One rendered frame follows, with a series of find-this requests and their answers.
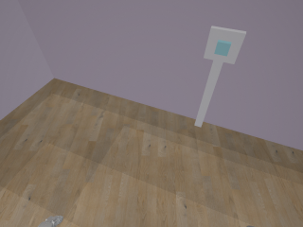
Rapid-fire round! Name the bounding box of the robot left hand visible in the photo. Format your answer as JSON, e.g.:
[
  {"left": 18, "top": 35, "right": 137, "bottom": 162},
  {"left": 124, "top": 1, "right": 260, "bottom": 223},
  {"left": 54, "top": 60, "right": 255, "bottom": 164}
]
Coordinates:
[{"left": 38, "top": 216, "right": 63, "bottom": 227}]

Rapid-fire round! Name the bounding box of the panel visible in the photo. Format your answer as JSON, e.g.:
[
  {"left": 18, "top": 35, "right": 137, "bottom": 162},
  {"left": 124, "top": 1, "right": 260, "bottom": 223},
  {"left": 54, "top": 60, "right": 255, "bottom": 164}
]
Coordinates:
[{"left": 194, "top": 26, "right": 246, "bottom": 128}]

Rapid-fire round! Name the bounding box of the button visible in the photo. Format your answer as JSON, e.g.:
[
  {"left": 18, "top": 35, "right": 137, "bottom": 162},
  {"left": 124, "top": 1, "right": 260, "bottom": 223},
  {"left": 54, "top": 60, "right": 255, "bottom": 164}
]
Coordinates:
[{"left": 214, "top": 40, "right": 232, "bottom": 57}]

